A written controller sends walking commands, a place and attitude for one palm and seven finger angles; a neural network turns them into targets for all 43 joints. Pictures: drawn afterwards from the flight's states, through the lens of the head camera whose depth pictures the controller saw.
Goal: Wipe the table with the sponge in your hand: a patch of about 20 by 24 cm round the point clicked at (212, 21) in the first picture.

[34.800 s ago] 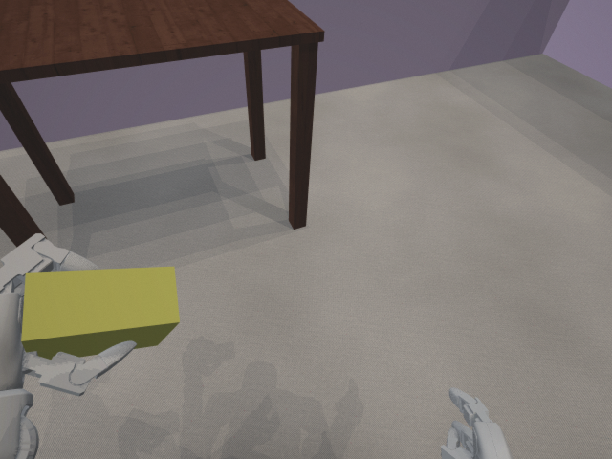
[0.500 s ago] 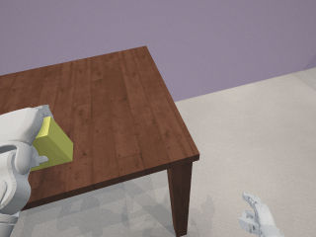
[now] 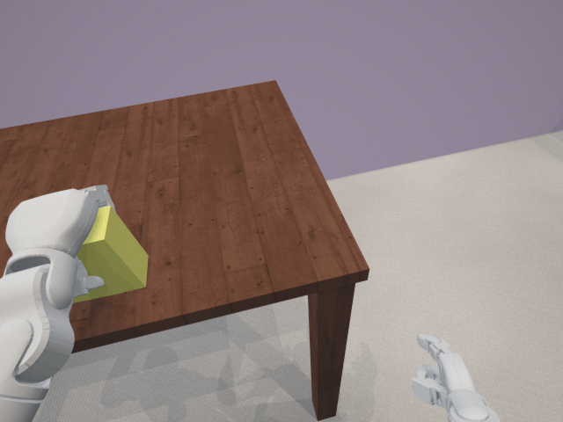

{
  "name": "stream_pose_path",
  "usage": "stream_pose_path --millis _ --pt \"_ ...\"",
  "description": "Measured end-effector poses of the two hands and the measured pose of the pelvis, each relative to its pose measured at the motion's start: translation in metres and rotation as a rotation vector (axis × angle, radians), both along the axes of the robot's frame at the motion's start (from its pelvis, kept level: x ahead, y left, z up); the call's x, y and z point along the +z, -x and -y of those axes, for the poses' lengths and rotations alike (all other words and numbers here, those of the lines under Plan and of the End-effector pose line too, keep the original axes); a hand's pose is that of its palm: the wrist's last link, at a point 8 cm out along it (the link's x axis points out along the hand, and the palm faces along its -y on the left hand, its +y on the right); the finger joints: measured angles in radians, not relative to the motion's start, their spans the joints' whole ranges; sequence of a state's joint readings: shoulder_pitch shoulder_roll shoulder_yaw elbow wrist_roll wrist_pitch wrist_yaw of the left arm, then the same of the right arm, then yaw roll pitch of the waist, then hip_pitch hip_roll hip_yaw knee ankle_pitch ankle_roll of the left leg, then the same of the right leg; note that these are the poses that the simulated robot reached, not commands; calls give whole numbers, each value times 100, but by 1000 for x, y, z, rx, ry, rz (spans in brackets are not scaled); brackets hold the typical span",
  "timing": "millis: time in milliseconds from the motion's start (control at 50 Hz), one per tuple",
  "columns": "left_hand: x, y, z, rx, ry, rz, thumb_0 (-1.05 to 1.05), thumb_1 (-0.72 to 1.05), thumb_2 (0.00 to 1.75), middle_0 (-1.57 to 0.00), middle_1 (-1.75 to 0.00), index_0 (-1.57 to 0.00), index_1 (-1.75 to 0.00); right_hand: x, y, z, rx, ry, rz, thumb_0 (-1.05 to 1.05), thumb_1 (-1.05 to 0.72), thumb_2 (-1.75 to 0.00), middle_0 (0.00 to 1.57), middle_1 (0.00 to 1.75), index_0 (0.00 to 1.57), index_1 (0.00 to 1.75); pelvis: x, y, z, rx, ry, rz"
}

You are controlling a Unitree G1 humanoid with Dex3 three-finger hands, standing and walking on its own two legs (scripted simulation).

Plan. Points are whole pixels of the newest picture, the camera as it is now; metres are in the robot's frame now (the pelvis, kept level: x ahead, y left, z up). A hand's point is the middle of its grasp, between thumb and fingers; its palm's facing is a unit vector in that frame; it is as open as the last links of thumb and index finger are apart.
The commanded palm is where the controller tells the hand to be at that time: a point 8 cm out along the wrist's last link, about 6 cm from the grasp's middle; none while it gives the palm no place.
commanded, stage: lift the sponge slowly off the table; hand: left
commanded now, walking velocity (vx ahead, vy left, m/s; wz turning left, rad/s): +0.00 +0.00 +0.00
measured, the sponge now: (96, 265) +0.26 +0.31 +0.11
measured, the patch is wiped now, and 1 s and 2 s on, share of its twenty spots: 0.95 0.95 0.95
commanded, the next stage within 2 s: bring the sponge back beside the body in 1.74 s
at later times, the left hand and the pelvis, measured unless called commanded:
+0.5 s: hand (83, 236) +0.26 +0.29 +0.17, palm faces +0.10 -0.02 -1.00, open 9.9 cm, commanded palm +0.22 +0.30 +0.24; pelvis -0.01 -0.01 +0.00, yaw +1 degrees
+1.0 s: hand (70, 216) +0.26 +0.29 +0.21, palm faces +0.10 +0.02 -1.00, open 9.9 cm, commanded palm +0.22 +0.30 +0.28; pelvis -0.01 -0.03 +0.00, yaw +0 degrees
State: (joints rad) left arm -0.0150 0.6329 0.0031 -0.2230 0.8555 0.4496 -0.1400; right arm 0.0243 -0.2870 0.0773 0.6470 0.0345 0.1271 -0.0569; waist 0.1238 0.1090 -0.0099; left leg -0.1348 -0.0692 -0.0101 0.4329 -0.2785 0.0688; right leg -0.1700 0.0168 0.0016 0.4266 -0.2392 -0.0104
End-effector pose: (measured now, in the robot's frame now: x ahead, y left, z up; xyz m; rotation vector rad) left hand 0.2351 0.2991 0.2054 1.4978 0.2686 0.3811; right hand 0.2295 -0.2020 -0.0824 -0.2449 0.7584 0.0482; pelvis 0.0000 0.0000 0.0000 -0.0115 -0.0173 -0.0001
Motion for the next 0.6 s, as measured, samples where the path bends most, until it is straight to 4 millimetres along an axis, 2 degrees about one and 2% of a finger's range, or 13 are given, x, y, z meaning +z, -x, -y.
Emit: stream_pose_path --millis 360,600 --pt "7 3 10 -26 1 -6 0 -51 109 -73 -134 -76 -136 5 -3 -6 41 -2 26 1 -91 -90 20 30 21 30 2 8 7 11 -4 19" --pt "29 1 14 -4 -21 23 -1 -51 109 -73 -133 -76 -135 6 -3 6 35 -7 35 1 -91 -90 20 30 21 30 2 10 16 10 -8 24"
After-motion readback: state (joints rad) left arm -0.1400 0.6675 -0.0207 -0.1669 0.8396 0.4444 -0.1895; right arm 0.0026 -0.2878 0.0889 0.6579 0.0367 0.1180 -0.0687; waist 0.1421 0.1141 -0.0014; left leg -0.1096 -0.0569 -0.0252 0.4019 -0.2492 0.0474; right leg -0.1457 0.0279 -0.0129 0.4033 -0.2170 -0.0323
